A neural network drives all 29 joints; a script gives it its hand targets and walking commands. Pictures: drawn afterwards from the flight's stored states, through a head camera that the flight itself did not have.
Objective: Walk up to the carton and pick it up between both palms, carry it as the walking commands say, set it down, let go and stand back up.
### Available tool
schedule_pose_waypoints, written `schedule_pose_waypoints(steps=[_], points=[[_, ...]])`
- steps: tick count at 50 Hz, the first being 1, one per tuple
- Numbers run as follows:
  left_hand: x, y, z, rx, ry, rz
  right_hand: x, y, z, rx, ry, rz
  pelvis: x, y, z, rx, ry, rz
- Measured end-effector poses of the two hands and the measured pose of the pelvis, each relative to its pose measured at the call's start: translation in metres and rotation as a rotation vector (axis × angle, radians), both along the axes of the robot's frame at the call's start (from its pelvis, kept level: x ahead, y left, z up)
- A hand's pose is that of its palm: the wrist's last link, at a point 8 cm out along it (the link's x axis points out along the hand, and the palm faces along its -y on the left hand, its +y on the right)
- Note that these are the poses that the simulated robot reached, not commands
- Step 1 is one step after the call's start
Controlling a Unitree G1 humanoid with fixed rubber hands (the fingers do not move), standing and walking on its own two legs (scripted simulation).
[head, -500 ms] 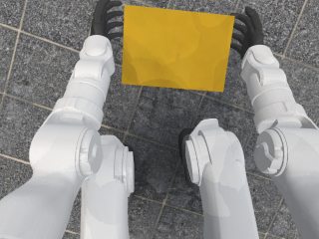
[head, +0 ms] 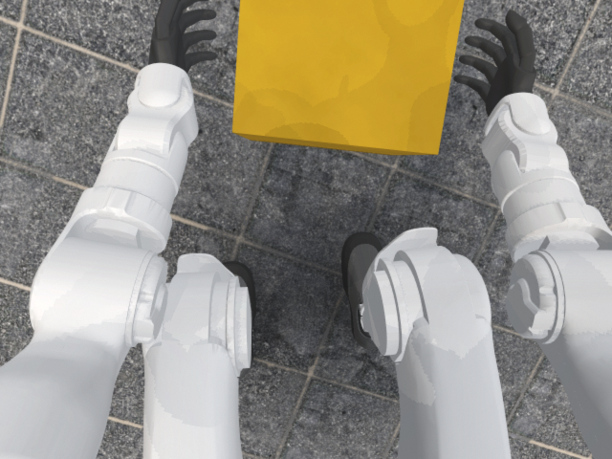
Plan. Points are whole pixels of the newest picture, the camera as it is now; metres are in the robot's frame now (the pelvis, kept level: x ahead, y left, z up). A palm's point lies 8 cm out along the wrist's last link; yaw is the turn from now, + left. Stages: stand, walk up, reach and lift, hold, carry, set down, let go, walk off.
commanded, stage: set down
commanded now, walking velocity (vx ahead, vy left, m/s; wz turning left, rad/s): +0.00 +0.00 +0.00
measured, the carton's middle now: (334, 85) +0.49 -0.09 -0.27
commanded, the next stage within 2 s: let go in 1.58 s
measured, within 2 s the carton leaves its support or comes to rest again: neither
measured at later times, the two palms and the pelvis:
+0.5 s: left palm (159, 33) +0.53 +0.08 -0.12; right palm (585, 66) +0.46 -0.30 -0.11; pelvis +0.00 +0.00 +0.03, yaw -1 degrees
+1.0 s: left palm out of the picture +0.53 +0.09 +0.03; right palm out of the picture +0.46 -0.30 +0.04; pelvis +0.03 +0.00 +0.15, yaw -1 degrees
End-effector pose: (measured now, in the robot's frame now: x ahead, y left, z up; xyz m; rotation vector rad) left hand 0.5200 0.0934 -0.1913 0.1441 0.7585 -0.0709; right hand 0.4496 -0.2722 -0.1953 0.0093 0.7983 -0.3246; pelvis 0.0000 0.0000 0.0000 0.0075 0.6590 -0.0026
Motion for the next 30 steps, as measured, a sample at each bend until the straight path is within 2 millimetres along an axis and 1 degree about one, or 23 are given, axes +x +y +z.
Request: schedule_pose_waypoints(steps=[5,9,12,14,18,24,30], points=[[0.002,0.006,-0.001,0.004,-0.004,0.004,0.001,-0.010,0.001,-0.012,-0.006,0.001,0.001,-0.002,-0.003,0.002,-0.002,-0.003],[0.005,0.010,0.000,0.007,-0.017,0.004,0.003,-0.014,0.002,-0.015,-0.017,0.003,0.001,-0.003,-0.005,0.003,-0.004,-0.005],[0.008,0.010,0.006,0.006,-0.042,0.001,0.007,-0.014,0.006,-0.012,-0.046,0.005,0.001,-0.003,-0.005,0.003,-0.003,-0.006],[0.010,0.009,0.014,0.003,-0.062,0.000,0.010,-0.014,0.013,-0.008,-0.072,0.004,0.001,-0.003,-0.003,0.004,0.001,-0.009],[0.010,0.002,0.033,-0.013,-0.087,0.006,0.011,-0.016,0.033,-0.003,-0.111,-0.004,0.002,-0.002,0.005,0.007,0.007,-0.014],[0.006,-0.013,0.067,-0.025,-0.093,0.017,0.007,-0.024,0.074,-0.006,-0.131,-0.017,0.003,-0.001,0.026,0.013,0.030,-0.028],[0.009,-0.011,0.107,-0.015,-0.103,0.029,0.007,-0.026,0.116,-0.009,-0.135,-0.009,0.006,-0.001,0.052,0.021,0.065,-0.036]])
